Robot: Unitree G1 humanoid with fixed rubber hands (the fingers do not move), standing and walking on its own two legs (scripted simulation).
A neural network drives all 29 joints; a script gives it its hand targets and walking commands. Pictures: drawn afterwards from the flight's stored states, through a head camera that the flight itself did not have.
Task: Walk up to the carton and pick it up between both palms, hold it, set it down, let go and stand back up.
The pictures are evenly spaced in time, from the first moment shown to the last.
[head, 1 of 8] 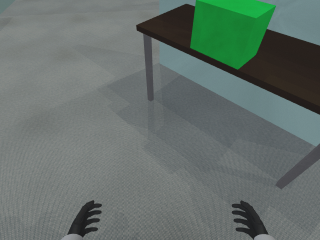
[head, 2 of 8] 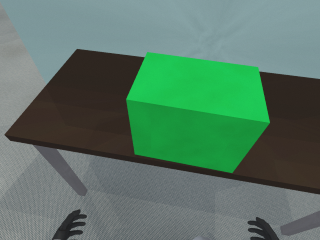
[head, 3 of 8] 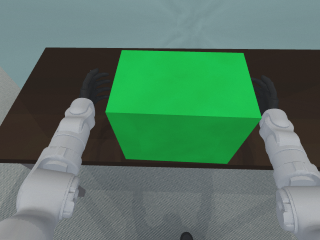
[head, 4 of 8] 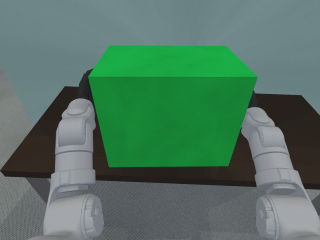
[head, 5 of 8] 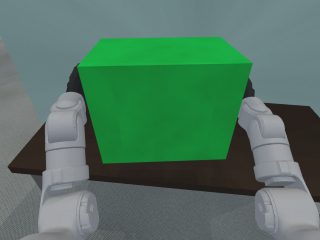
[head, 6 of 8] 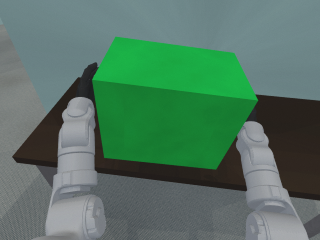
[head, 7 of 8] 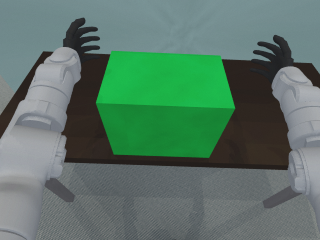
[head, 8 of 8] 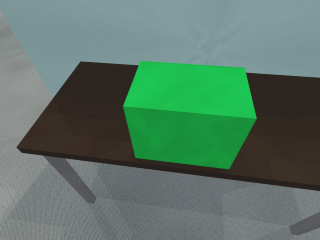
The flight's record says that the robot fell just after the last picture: no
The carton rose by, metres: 0.20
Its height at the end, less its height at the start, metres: +0.00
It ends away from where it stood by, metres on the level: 0.02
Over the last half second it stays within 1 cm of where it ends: yes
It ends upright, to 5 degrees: yes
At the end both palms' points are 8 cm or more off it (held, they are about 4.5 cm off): yes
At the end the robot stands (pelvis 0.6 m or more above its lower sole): yes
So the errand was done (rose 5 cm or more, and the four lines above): yes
